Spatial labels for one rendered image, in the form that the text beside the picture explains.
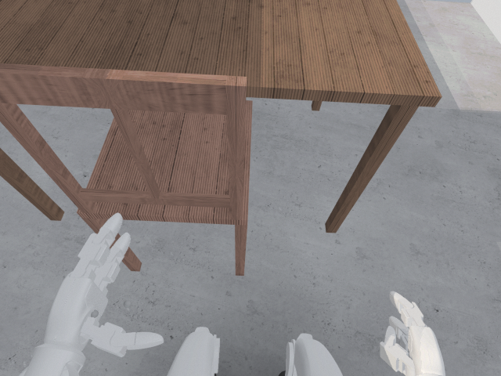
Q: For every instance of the robot left forearm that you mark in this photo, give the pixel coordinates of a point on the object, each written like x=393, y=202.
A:
x=54, y=360

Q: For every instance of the table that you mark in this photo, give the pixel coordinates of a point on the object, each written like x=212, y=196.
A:
x=349, y=51

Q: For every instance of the right robot thigh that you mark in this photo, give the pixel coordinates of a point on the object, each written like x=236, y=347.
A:
x=308, y=357

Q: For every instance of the left robot thigh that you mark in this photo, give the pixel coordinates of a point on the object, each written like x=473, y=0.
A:
x=197, y=356

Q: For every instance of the chair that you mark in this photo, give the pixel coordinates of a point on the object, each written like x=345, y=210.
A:
x=178, y=148

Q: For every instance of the robot right hand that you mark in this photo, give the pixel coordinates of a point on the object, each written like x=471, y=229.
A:
x=419, y=352

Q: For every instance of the robot thigh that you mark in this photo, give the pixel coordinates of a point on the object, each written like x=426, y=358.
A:
x=308, y=357
x=197, y=356

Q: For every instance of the robot left hand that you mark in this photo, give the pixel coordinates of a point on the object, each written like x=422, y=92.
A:
x=84, y=290

